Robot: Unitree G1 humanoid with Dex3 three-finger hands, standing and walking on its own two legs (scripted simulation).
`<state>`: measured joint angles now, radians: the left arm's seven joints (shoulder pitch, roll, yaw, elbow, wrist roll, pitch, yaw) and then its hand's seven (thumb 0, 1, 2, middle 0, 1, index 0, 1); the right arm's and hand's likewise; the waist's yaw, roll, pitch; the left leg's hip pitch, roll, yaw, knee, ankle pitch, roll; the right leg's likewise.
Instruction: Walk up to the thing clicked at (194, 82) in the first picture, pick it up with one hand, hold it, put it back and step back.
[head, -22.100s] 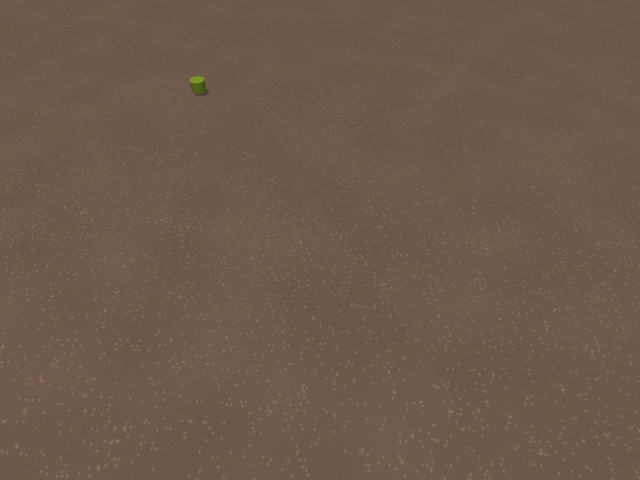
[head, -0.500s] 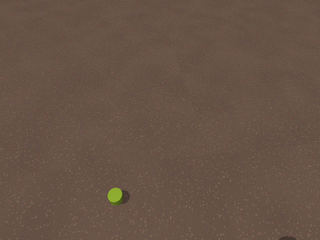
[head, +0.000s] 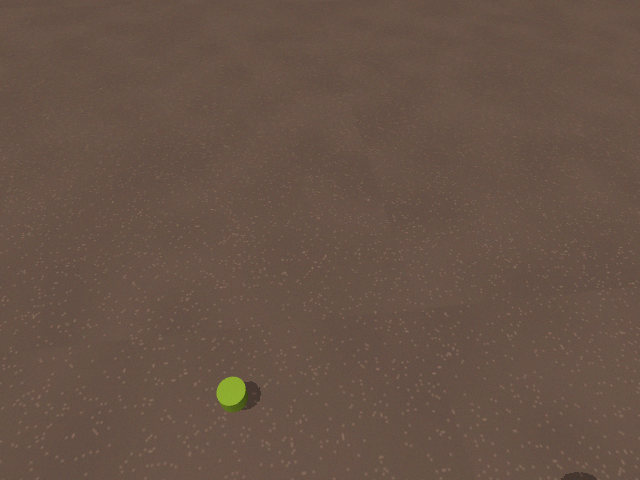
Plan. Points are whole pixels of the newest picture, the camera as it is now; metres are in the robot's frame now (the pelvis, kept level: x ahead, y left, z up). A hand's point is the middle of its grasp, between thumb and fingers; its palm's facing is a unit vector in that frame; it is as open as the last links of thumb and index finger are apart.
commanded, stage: stand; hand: left
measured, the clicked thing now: (232, 394) +0.46 +0.26 -0.75
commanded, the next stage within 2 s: walk up in 0.36 s
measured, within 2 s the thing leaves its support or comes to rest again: neither
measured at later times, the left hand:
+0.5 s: hand out of the picture +0.08 +0.26 -0.16, palm faces +0.01 -0.94 -0.34, open 7.4 cm
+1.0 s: hand out of the picture +0.11 +0.27 -0.16, palm faces +0.01 -0.94 -0.34, open 7.4 cm
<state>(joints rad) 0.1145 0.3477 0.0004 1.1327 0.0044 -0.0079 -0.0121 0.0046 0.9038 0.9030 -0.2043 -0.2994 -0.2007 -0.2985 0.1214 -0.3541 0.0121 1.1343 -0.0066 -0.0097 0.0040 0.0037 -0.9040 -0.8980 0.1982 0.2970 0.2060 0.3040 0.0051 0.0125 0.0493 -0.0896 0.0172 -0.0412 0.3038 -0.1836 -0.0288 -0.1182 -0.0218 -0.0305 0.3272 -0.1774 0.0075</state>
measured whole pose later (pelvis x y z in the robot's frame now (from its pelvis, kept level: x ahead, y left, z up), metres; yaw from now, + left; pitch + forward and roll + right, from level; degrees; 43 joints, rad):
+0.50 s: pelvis +0.01 +0.00 +0.00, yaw +0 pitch -2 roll +0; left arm 0.13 0.34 0.03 1.12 0.01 -0.01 -0.01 0.00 0.90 0.90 -0.21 -0.30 -0.20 -0.30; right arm 0.14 -0.36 -0.01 1.11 -0.01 0.00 0.01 0.00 -0.90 -0.90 0.20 0.30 0.21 0.30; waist 0.01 0.02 0.04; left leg -0.09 0.02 -0.04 0.35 -0.23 -0.02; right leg -0.10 -0.02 -0.03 0.35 -0.21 0.01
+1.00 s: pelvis +0.03 +0.02 +0.00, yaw +0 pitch -3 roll +0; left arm 0.12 0.35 0.02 1.08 0.01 -0.01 0.00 0.01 0.90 0.90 -0.20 -0.30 -0.20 -0.30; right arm 0.13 -0.34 -0.02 1.05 -0.01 0.00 0.01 0.00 -0.90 -0.90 0.20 0.30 0.21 0.30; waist 0.01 0.00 0.06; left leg -0.06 -0.01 -0.03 0.38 -0.27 0.00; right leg -0.08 -0.04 -0.02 0.39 -0.26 0.03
